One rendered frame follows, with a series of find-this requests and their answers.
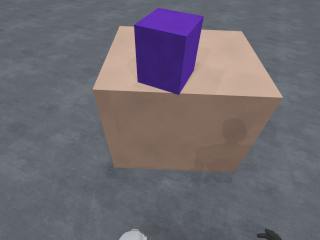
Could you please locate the carton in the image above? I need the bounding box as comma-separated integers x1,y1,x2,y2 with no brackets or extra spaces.
134,8,204,95

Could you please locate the pedestal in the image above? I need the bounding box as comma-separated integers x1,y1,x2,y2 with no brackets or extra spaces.
92,26,283,173

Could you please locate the right robot hand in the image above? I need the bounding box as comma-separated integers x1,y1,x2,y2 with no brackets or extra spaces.
256,228,282,240

